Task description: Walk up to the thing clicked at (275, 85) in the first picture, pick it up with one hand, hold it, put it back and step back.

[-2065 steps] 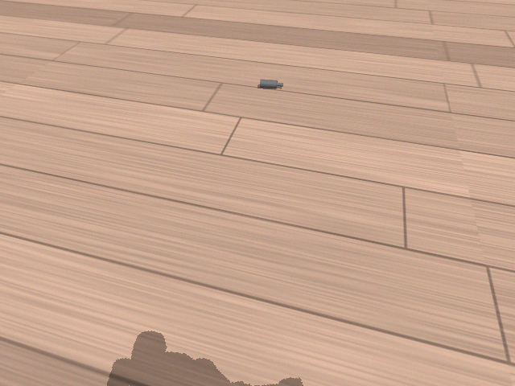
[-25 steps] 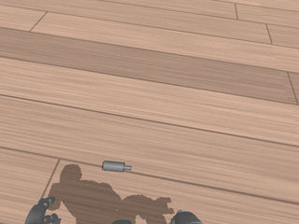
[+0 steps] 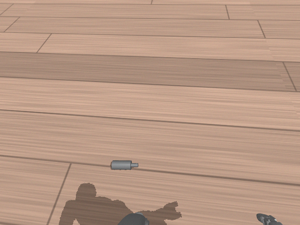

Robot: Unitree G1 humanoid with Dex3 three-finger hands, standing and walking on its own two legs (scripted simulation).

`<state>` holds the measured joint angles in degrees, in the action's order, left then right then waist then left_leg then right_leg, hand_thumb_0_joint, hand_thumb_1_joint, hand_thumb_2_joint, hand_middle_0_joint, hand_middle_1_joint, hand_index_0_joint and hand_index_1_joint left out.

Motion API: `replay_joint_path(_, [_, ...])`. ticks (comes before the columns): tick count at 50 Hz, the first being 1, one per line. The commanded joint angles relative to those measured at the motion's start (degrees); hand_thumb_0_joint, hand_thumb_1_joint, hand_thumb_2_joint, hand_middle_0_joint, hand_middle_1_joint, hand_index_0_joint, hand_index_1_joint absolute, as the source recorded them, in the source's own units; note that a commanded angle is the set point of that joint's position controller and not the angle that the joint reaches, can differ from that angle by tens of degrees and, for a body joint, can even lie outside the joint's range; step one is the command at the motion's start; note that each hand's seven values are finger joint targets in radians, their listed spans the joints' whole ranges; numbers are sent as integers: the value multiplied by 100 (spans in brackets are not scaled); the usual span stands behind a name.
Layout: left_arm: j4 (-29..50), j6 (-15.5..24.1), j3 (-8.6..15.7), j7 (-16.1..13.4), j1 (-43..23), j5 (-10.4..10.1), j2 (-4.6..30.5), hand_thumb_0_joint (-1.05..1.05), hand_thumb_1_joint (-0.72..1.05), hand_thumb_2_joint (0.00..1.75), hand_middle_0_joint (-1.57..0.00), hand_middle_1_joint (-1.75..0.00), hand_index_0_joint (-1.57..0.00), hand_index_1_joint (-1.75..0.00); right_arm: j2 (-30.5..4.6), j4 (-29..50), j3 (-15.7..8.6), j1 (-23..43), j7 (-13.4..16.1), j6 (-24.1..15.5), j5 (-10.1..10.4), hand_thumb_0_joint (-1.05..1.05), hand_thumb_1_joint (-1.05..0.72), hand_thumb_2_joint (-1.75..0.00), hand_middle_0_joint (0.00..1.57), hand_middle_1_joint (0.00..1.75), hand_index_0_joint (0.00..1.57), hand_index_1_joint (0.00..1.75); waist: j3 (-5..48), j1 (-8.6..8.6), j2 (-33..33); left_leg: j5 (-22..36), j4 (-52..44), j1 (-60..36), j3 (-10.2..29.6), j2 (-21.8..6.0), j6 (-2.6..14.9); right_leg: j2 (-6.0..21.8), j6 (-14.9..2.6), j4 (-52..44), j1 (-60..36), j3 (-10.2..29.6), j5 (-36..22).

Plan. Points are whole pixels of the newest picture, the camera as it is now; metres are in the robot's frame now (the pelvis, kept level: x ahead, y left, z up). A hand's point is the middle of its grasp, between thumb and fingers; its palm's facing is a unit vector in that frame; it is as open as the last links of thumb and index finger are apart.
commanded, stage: step back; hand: left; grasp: from above
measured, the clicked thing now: (125, 165) +0.55 +0.24 -0.73
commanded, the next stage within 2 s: none
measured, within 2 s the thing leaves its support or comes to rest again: neither
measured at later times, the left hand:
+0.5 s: hand out of the picture -0.05 +0.28 -0.15, palm faces +0.03 -0.93 -0.38, open 7.4 cm
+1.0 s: hand out of the picture -0.18 +0.26 -0.15, palm faces +0.08 -0.92 -0.40, open 7.4 cm
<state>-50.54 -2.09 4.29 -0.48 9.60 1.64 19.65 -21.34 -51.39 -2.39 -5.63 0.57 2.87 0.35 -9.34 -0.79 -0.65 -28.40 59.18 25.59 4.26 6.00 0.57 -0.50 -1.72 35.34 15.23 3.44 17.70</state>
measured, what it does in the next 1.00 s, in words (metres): walks backwards: left foot, then right foot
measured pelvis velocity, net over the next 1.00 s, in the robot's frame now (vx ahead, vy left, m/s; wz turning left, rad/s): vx -0.31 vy -0.02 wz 0.07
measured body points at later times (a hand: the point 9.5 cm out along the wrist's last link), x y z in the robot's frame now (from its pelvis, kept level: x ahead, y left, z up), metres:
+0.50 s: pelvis -0.14 +0.00 +0.00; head -0.07 +0.03 +0.44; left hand -0.05 +0.33 -0.13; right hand -0.01 -0.30 -0.10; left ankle -0.09 +0.13 -0.73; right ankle -0.17 -0.15 -0.67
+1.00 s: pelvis -0.31 -0.02 -0.01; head -0.25 +0.00 +0.43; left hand -0.19 +0.30 -0.12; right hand -0.22 -0.32 -0.13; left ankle -0.32 +0.09 -0.73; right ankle -0.20 -0.14 -0.72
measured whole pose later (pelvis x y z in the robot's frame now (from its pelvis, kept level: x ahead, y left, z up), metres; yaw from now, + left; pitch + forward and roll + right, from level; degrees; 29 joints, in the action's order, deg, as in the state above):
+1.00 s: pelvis -0.31 -0.02 -0.01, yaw +4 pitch -4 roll +2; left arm -43.9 -3.9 4.8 -1.6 4.3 1.2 22.7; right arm -19.7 -50.7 -1.9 -11.1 0.7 1.8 -1.9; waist -12.3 -0.3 4.3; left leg -19.7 37.3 13.9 0.3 3.9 1.4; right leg 1.5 -0.4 45.6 27.2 3.9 21.3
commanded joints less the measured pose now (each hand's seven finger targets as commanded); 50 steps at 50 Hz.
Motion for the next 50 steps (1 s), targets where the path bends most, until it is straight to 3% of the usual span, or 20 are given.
replay_joint_path(1, [836, 172, 411, -119, -689, 35, 1446, 0, 90, 90, -20, -30, -20, -30, -1068, 331, -273, -433, 85, -151, -13, 0, -90, -90, 20, 30, 20, 30, 852, 138, 756, 55, 883, -86, 384, 182, -130, 1218, -1044, -1114, -87, 917, -2652])
replay_joint_path(7, [943, 54, 348, -159, -177, 23, 1411, 0, 90, 90, -20, -30, -20, -30, -992, 456, -261, -546, 123, -271, -75, 0, -90, -90, 20, 30, 20, 30, 1503, -86, 1168, 165, -2403, -253, -67, -526, -100, 1308, -927, -237, -1823, 813, -3484])
replay_joint_path(9, [983, -53, 325, -110, -252, -76, 1507, 0, 90, 90, -20, -30, -20, -30, -926, 334, -332, -855, 126, -327, -175, 0, -90, -90, 20, 30, 20, 30, 1527, 117, 1061, 1924, -4105, -1133, -420, -458, -56, 1039, -640, 381, -1328, 506, -3320])
replay_joint_path(10, [1057, -96, 292, -76, -207, -105, 1361, 0, 90, 90, -20, -30, -20, -30, -1126, 365, -408, -825, 124, -353, -214, 0, -90, -90, 20, 30, 20, 30, 1535, 59, 705, 2726, -3971, -1700, 144, -786, 66, 750, -341, 565, -589, 441, -2407])
replay_joint_path(12, [1134, -98, 304, -119, -282, -122, 1175, 0, 90, 90, -20, -30, -20, -30, -2059, 566, -585, -339, 70, -325, -283, 0, -90, -90, 20, 30, 20, 30, 1284, 63, -1103, 4051, -3859, -1825, 2170, -2628, 1151, -561, 73, 1970, 1204, 121, 1703])
replay_joint_path(13, [1146, -77, 363, -177, -659, -62, 1332, 0, 90, 90, -20, -30, -20, -30, -2216, 601, -622, -390, 93, -347, -254, 0, -90, -90, 20, 30, 20, 30, 1065, 424, -1434, 3925, -4021, -990, 2782, -3134, 1772, -343, 122, 2902, 904, 709, 2058])
replay_joint_path(16, [899, -70, 377, -107, -173, -161, 1281, 0, 90, 90, -20, -30, -20, -30, -1407, 704, -387, 178, 139, -347, -274, 0, -90, -90, 20, 30, 20, 30, 993, -74, -649, 4683, -3377, -1674, 812, -1932, 1162, -514, 32, 3575, 1353, 893, 1188])
replay_joint_path(23, [937, 17, 335, -82, -1, -84, 1176, 0, 90, 90, -20, -30, -20, -30, -1464, 779, -434, -344, 198, -286, -177, 0, -90, -90, 20, 30, 20, 30, 1125, 245, -881, 4531, -2977, -2411, 862, -2133, 1465, -214, 361, 1932, 1249, 374, 1228])
replay_joint_path(28, [480, 116, 384, -25, 641, -25, 1146, 0, 90, 90, -20, -30, -20, -30, -1581, 907, -463, -26, 113, -131, -128, 0, -90, -90, 20, 30, 20, 30, 1508, -18, -1042, 3264, -2392, -1388, 495, -1656, 900, -107, 85, -1117, -594, -373, -521])
replay_joint_path(29, [425, 148, 419, -30, 780, 18, 1294, 0, 90, 90, -20, -30, -20, -30, -1410, 929, -405, 54, 100, -107, -58, 0, -90, -90, 20, 30, 20, 30, 1572, -81, -747, 2498, -2203, -875, 408, -1428, 611, 29, -40, -1127, -941, -10, -862])
replay_joint_path(30, [473, 172, 517, -21, 783, 93, 1727, 0, 90, 90, -20, -30, -20, -30, -1191, 1026, -336, 8, 91, -99, -17, 0, -90, -90, 20, 30, 20, 30, 1407, -58, 477, 1287, -1389, 188, 210, -761, 250, 895, -359, -1221, -1063, 1494, -805])
replay_joint_path(31, [683, 129, 623, 2, 345, 37, 2252, 0, 90, 90, -20, -30, -20, -30, -1050, 1113, -337, 125, 164, -87, -28, 0, -90, -90, 20, 30, 20, 30, 1059, -186, 1492, -542, -116, 371, -14, -36, -17, 2041, -1280, -1731, 126, 2556, -588])
replay_joint_path(32, [938, 148, 632, -47, -239, 79, 2433, 0, 90, 90, -20, -30, -20, -30, -1277, 993, -441, 7, 210, -66, -16, 0, -90, -90, 20, 30, 20, 30, 728, -119, 1770, -755, 839, -114, 472, -274, -57, 2543, -1673, -1940, 1224, 3169, -609])
replay_joint_path(36, [1002, 141, 472, -85, -674, 80, 1557, 0, 90, 90, -20, -30, -20, -30, -1136, 611, -342, -550, 130, -125, 2, 0, -90, -90, 20, 30, 20, 30, 752, 191, 1000, 102, 1057, 101, 465, 141, -73, 1164, -910, -1162, 379, 909, -1633])
replay_joint_path(42, [1002, 69, 411, -182, 62, 106, 1416, 0, 90, 90, -20, -30, -20, -30, -962, 727, -254, -440, 159, -241, -108, 0, -90, -90, 20, 30, 20, 30, 1271, -248, 1326, -320, -1269, 273, -15, -269, -196, 1340, -1033, -569, -1508, 978, -2947])
replay_joint_path(46, [1162, -91, 325, -119, -306, -49, 1463, 0, 90, 90, -20, -30, -20, -30, -1013, 405, -365, -1154, 128, -284, -186, 0, -90, -90, 20, 30, 20, 30, 1501, 111, 934, 1826, -3821, -1246, -322, -433, 23, 1117, -565, 238, -763, 672, -2373])
replay_joint_path(47, [1193, -131, 263, -93, -218, -59, 1241, 0, 90, 90, -20, -30, -20, -30, -1301, 436, -467, -1084, 136, -290, -276, 0, -90, -90, 20, 30, 20, 30, 1494, 49, 336, 2133, -3891, -1821, 695, -1121, 263, 771, -284, 622, 254, 518, -1262])
replay_joint_path(48, [1239, -117, 210, -97, -206, -103, 1016, 0, 90, 90, -20, -30, -20, -30, -1936, 517, -573, -809, 118, -266, -324, 0, -90, -90, 20, 30, 20, 30, 1246, -1, -1151, 2909, -4075, -1975, 2327, -2329, 828, -284, 4, 1722, 1554, -92, 1061])
replay_joint_path(49, [1222, -115, 356, -188, -569, -58, 1374, 0, 90, 90, -20, -30, -20, -30, -2372, 660, -612, -575, 82, -255, -290, 0, -90, -90, 20, 30, 20, 30, 1027, 320, -1354, 2737, -4215, -631, 2949, -3055, 1728, -355, 132, 2794, 1069, 480, 2085])
replay_joint_path(50, [1103, -121, 398, -194, -564, -27, 1559, 0, 90, 90, -20, -30, -20, -30, -2184, 708, -595, -217, 120, -307, -293, 0, -90, -90, 20, 30, 20, 30, 700, 202, -1084, 2603, -4267, 3, 2916, -3122, 1827, -265, 105, 3499, 804, 845, 1893])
